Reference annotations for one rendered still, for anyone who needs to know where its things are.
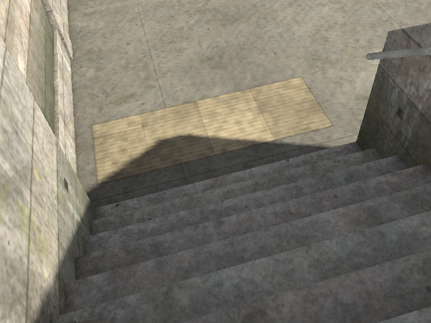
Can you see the stairs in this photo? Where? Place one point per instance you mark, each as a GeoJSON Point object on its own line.
{"type": "Point", "coordinates": [339, 235]}

